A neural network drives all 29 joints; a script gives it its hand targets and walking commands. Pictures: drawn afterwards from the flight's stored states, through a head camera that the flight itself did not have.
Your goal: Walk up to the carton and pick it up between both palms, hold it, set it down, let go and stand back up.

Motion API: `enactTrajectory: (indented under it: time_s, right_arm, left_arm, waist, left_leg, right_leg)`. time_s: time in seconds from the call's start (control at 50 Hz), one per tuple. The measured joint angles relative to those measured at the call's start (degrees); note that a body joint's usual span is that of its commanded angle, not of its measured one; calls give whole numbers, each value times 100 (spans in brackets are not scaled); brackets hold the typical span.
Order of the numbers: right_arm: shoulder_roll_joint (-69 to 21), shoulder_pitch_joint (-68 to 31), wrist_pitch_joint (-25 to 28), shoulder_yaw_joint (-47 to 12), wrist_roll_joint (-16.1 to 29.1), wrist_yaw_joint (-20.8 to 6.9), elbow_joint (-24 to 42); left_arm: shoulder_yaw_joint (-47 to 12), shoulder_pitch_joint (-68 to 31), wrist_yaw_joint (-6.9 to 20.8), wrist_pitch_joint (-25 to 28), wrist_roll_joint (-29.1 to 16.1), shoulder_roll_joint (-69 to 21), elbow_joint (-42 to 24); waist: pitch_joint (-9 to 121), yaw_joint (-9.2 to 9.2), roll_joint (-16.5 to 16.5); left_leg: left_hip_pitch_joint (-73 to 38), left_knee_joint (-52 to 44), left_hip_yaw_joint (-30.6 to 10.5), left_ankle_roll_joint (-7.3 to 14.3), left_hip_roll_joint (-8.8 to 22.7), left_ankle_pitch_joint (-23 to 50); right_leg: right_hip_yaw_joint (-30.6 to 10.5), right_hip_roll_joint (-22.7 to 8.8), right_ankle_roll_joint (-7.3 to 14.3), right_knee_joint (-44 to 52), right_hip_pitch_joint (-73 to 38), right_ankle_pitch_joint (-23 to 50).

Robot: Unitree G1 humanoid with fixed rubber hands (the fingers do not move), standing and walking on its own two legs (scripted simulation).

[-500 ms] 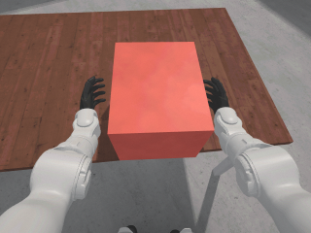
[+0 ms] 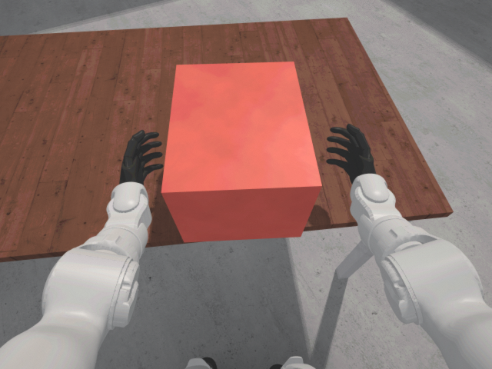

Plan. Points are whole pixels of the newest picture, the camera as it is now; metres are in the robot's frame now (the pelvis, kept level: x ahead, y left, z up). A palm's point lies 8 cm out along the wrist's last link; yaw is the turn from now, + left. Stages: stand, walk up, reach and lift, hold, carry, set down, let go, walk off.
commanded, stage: set down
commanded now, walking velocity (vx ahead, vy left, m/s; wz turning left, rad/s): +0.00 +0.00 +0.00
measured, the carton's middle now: (239, 151) +0.52 +0.02 -0.01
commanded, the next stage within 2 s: none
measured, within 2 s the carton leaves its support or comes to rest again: neither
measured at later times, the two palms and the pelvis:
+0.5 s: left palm (126, 218) +0.37 +0.20 +0.01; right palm (375, 213) +0.36 -0.20 +0.02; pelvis +0.01 +0.00 +0.02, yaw +0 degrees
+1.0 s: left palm (108, 262) +0.30 +0.22 +0.01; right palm (399, 256) +0.29 -0.22 +0.01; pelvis +0.03 +0.00 +0.04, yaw +0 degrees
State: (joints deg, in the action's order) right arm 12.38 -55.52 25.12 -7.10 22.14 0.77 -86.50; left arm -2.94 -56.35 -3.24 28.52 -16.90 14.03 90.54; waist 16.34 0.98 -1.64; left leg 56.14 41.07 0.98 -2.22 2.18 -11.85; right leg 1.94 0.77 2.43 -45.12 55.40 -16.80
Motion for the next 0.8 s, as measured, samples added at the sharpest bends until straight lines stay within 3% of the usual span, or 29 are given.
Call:
enactTrajectory:
  time_s: [0.3, 0.5, 0.8]
  right_arm:
    - [0, 1262, 64, -52, 25, -3, 1144]
    - [0, 2463, 170, -59, 25, -3, 2025]
    - [1, 3600, 310, 67, -4, -122, 2575]
  left_arm:
    - [143, 1376, -15, -65, 157, -46, -1507]
    - [445, 2582, 59, -276, 565, -199, -2558]
    - [405, 3896, 67, -252, 577, -245, -3479]
  waist:
    - [-1, 0, 0]
    - [-218, 0, 0]
    - [-608, 0, 0]
  left_leg:
    - [-97, -25, 0, 0, 0, 34]
    - [-1019, -389, 0, 7, 0, 32]
    - [-2227, -865, 0, 2, 0, 27]
  right_leg:
    - [0, 1, 6, 25, -96, 35]
    - [0, 14, 6, 420, -1035, 45]
    - [0, 29, 14, 933, -2261, 61]
